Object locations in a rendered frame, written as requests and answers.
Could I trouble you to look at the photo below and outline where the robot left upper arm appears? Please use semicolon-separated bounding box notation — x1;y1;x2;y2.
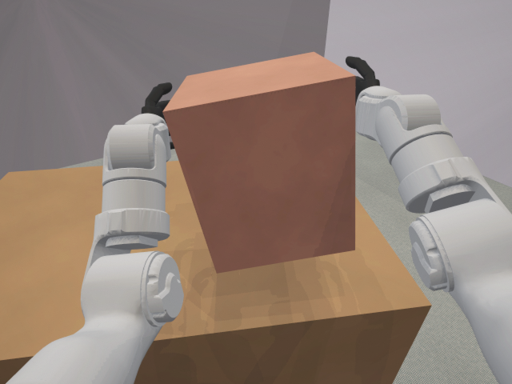
6;251;184;384

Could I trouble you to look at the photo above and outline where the robot right hand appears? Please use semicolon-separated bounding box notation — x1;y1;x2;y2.
346;56;380;106

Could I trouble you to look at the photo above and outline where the robot right upper arm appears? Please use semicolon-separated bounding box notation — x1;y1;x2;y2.
409;198;512;384

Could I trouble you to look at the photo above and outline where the robot left hand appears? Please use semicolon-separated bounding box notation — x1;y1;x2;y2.
142;82;174;150

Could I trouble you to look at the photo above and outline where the left robot forearm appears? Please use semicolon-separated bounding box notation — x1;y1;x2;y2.
81;114;171;316

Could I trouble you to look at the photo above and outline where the pedestal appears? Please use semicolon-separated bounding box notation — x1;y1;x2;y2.
0;161;432;384

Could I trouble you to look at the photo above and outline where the carton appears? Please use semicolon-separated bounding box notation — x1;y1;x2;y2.
163;52;355;274

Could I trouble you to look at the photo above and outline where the right robot forearm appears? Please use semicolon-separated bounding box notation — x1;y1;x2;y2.
355;86;512;220

